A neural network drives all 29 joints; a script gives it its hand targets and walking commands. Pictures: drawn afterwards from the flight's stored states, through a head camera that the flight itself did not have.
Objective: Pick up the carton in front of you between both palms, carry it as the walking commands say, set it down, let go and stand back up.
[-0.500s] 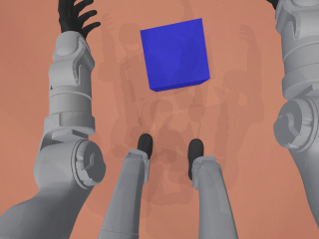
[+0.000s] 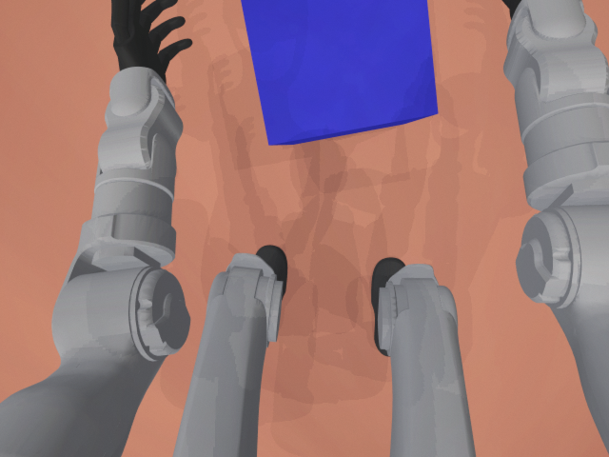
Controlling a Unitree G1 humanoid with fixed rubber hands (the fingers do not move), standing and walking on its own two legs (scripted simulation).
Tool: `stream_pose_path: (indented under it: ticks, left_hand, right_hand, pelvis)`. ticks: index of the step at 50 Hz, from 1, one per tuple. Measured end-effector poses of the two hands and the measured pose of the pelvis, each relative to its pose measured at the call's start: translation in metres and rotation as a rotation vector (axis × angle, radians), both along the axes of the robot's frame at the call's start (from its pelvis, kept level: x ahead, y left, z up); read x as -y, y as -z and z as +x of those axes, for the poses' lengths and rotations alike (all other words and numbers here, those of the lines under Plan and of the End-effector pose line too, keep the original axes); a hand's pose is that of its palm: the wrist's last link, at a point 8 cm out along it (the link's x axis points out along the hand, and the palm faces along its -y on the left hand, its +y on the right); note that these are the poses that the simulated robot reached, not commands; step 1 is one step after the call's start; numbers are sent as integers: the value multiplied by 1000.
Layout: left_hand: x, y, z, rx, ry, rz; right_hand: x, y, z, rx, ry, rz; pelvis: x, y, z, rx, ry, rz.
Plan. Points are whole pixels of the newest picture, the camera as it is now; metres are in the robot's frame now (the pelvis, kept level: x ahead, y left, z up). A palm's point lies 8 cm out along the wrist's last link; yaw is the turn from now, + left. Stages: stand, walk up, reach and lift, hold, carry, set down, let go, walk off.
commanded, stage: reach and lift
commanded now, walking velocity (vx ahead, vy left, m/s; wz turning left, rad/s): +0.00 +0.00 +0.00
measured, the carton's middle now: (338, 65) +0.54 -0.02 -0.38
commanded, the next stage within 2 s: none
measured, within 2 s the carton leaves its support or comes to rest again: leaves its support in 1.26 s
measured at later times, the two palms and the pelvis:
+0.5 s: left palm (204, 83) +0.51 +0.16 -0.32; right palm (475, 37) +0.55 -0.20 -0.32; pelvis -0.04 +0.00 -0.13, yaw -1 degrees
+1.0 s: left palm (224, 79) +0.51 +0.13 -0.31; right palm (455, 36) +0.55 -0.17 -0.31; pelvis -0.05 +0.00 -0.13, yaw -1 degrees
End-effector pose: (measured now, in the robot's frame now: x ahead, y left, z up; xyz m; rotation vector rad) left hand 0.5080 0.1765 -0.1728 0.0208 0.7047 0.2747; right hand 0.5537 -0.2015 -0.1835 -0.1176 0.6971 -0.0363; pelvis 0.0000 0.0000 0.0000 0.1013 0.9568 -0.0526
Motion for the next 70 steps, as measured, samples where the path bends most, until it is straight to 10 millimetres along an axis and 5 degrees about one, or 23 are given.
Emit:
stream_pose_path:
  ticks: [11,19,24,41,47,63,67,70]
  left_hand:
    - [3,74,-1,-5,15,-21]
    - [10,128,-4,-48,39,-37]
    - [11,144,1,-48,48,-29]
    - [22,137,2,-26,61,-41]
    - [44,138,4,-17,86,-73]
    - [39,129,13,-47,73,-79]
    - [46,111,8,-29,38,-61]
    - [50,86,2,1,36,-72]
  right_hand:
    - [-1,67,-1,-1,-17,0]
    - [-7,118,-8,-41,-13,11]
    - [-4,135,-5,-30,-7,8]
    - [-16,127,-6,-11,-24,21]
    - [-31,127,-6,-17,-45,34]
    - [-32,126,-13,-43,-43,59]
    - [-32,110,-21,-31,2,36]
    - [-29,81,-27,-5,26,44]
  pelvis:
    - [1,89,-40,175,-7,-13]
    - [1,119,-50,298,-8,-24]
    - [0,128,-45,335,-10,-26]
    - [-1,137,-43,331,-14,-24]
    - [-1,134,-48,354,-13,-27]
    - [1,140,-33,306,-10,-33]
    - [-1,135,-30,276,-4,-35]
    - [-3,127,-30,252,1,-37]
